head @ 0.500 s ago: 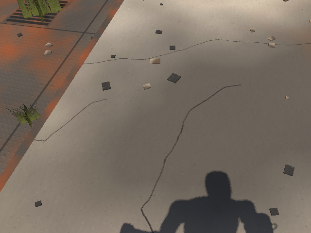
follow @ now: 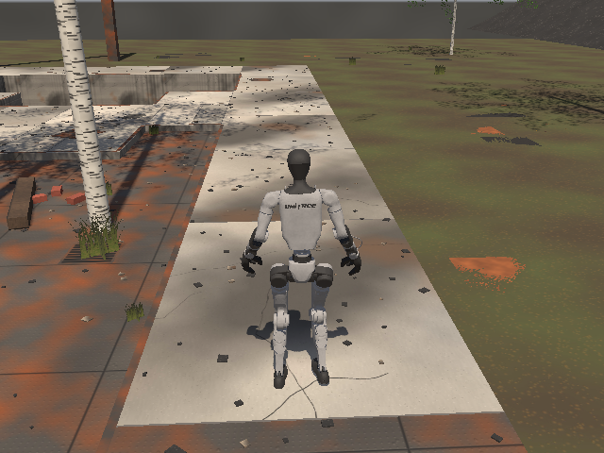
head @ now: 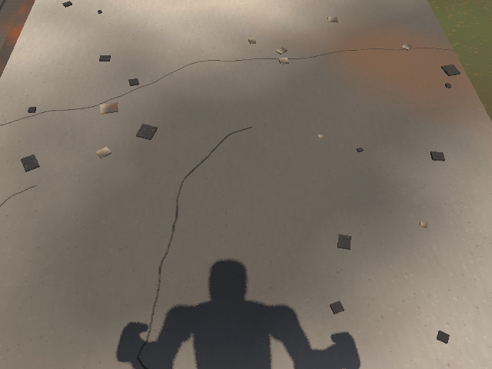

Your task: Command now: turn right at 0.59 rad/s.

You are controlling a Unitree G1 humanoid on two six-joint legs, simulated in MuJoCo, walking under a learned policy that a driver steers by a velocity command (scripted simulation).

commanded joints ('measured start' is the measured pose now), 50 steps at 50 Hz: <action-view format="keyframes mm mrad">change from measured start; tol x32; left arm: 1 67 196 65 -57 1 -19 -4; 50 160 90 -6 27 -3 -143 -21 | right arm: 1 -47 -138 -28 -89 -11 -6 -11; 50 98 -101 11 -75 1 -74 41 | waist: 1 27 200 -87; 17 -8 179 -1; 21 108 -232 -137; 39 47 -32 93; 46 -141 248 -451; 50 -26 102 -72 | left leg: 1 162 388 -321 -166 412 239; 7 262 294 -166 -282 -127 183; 17 50 309 3 -243 -114 158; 22 -615 113 21 725 -286 -1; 40 -352 71 62 21 268 38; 43 31 -17 139 19 198 108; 45 740 403 -562 -4 -56 357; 50 188 277 -299 -263 72 236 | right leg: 1 -192 -63 -33 414 -121 53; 10 -271 -172 -175 178 92 86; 18 310 -95 -295 -266 192 -35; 21 632 -518 491 -501 33 -300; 35 355 -310 -101 -629 445 -177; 43 492 -309 -157 -199 1104 -97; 46 -243 -55 -9 615 -126 1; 50 -207 -240 -92 475 118 -13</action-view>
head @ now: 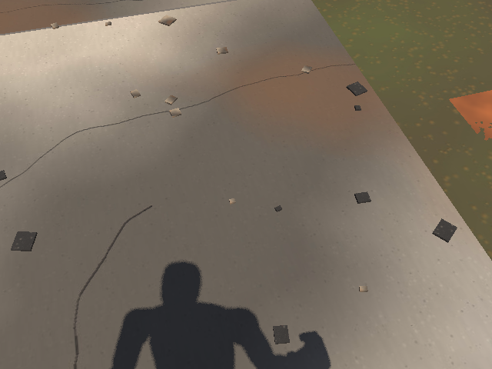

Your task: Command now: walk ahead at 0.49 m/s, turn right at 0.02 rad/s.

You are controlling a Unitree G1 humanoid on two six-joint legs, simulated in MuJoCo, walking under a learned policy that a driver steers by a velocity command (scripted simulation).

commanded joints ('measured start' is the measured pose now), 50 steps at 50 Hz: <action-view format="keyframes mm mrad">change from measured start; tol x32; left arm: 1 -4 110 33 -87 9 -16 2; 50 -366 80 72 -55 25 -8 -6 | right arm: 1 53 -98 -25 -35 -16 -14 -7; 50 187 -180 -65 -117 10 48 -82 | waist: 1 -5 98 -99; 16 -15 113 -77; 20 34 -235 -500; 37 -62 -68 -148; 39 -11 379 -66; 50 -50 159 -60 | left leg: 1 250 274 -380 -315 3 186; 17 305 177 -194 -4 402 38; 19 -109 -16 -107 534 -462 -85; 21 -224 32 -178 761 -535 -110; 37 199 69 10 69 -84 -22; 39 337 374 -491 -158 300 164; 43 266 322 -534 -317 -474 160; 50 334 236 -419 -330 -228 132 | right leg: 1 -243 -109 36 -4 96 1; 16 -64 0 -25 -742 478 9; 19 612 -418 303 -654 1266 -235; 24 176 -289 144 -880 468 -196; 35 91 -322 -72 -907 308 -175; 40 -371 20 -84 -136 -274 92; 50 -347 9 -3 -455 287 73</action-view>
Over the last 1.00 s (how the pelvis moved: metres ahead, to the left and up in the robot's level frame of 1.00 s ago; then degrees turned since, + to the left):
0.35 -0.10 -0.01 -14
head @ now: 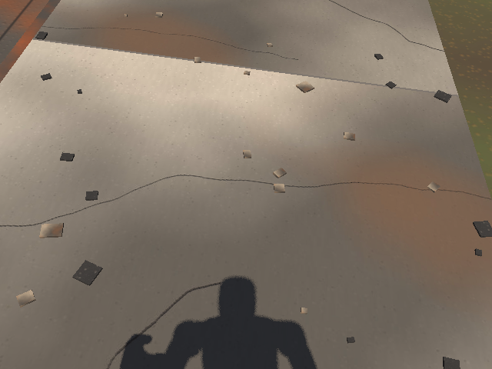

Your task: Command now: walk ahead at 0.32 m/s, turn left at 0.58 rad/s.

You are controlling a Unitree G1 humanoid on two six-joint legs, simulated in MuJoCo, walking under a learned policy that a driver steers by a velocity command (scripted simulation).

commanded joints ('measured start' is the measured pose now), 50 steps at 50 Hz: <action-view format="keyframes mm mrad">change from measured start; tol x16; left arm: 1 -129 40 2 -84 -5 -40 -13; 9 -137 77 -4 -98 -28 -83 -39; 14 267 248 46 8 14 -86 -26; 20 119 51 -15 -20 7 -71 -12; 34 241 180 -2 77 -38 -31 -7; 37 380 -17 -76 27 7 -52 -17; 50 69 32 -52 -23 -17 -23 -24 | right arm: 1 -1 -193 -54 -59 7 -24 -10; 15 15 -159 -34 -119 36 -29 4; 31 -329 -42 6 -225 16 -45 78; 36 132 -233 -82 -114 4 -22 47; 50 -75 -130 -33 -31 -22 -97 42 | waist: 1 -18 163 1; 12 84 141 -58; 14 96 -283 -158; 31 96 -50 102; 38 -108 181 -401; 41 -22 74 -76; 50 16 67 54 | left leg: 1 127 193 -261 -187 -168 140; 11 -24 133 -371 -12 -170 113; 14 -561 -65 -95 657 -420 -13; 17 -629 60 -80 819 -188 -39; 32 -379 46 114 222 113 -2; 35 93 -34 164 146 134 75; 36 420 133 -46 197 156 124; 37 651 391 -580 65 -58 291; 42 148 244 -228 -118 212 189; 50 44 204 51 -266 230 150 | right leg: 1 -102 5 25 -170 65 20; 11 319 28 11 -481 34 -30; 12 489 -45 64 -484 21 -62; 14 808 -400 669 -618 -402 -258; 21 525 -231 141 -690 72 -187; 31 562 -255 -63 -714 351 -197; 35 527 -216 -154 -290 831 -132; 36 281 -169 -164 25 473 -96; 37 -41 16 -74 365 -387 -50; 50 -119 -124 46 1 210 -13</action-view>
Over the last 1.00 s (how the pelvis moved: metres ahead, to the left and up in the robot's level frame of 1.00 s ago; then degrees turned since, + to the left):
0.27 0.01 0.02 24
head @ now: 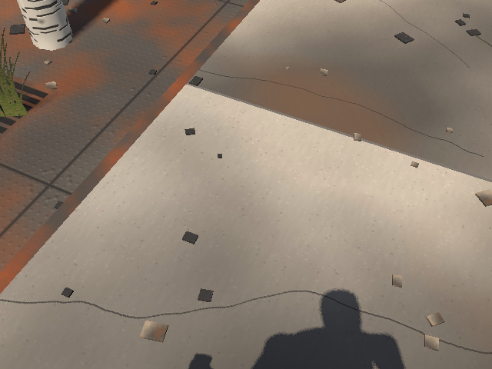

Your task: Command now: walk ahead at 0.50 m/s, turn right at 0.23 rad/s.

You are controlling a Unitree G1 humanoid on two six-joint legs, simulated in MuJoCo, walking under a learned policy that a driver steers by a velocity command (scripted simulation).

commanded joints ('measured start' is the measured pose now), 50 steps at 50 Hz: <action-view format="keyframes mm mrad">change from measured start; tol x32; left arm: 1 -12 40 6 -48 -1 -7 -9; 50 35 30 28 -237 -4 40 -2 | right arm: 1 -65 -144 -35 -57 -3 -26 -12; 50 -87 -153 -43 -26 5 -26 -21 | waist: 1 16 92 30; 15 115 -164 -441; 36 -17 -55 -136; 38 10 445 -354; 50 6 118 0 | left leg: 1 -63 260 -67 -155 203 125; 8 185 333 21 -83 325 88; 12 232 317 88 275 938 26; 13 98 279 112 505 869 -11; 15 -575 -11 -84 1132 -403 -109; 16 -689 59 -197 1170 -359 -83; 30 -374 80 -114 307 258 -156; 36 -45 132 -165 193 108 -36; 39 373 486 -848 36 -433 150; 50 35 334 -116 -94 214 111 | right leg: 1 35 9 22 -158 195 0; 9 -21 71 -66 -376 91 -73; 13 510 192 -118 -421 12 -179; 15 1121 -212 789 -588 -133 -469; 23 465 -17 261 -735 225 -331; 34 533 -4 361 -559 3 -202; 40 -107 126 117 351 -354 -36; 50 -53 14 36 14 -35 4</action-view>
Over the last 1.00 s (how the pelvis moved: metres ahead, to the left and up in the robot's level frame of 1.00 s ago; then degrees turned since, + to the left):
0.44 0.12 -0.01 20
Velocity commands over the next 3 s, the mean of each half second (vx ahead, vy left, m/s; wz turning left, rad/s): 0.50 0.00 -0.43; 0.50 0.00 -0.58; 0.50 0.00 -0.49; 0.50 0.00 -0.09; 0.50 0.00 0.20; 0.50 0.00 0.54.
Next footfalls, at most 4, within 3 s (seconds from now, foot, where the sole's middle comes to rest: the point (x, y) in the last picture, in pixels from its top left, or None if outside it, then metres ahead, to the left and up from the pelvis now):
0.26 right None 0.32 -0.15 -0.78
0.72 left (251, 313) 0.65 -0.03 -0.78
1.24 right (375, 281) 0.74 -0.41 -0.78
1.76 left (376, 186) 1.11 -0.49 -0.78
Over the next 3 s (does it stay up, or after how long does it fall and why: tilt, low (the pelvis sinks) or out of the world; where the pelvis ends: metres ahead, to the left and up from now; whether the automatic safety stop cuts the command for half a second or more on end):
stays up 1.39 -0.87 -0.01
